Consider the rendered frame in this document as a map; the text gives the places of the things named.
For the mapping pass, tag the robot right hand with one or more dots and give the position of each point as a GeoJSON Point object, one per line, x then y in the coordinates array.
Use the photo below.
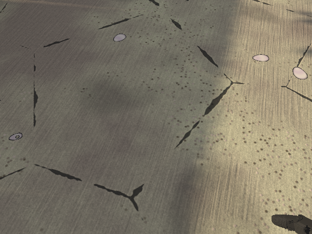
{"type": "Point", "coordinates": [298, 223]}

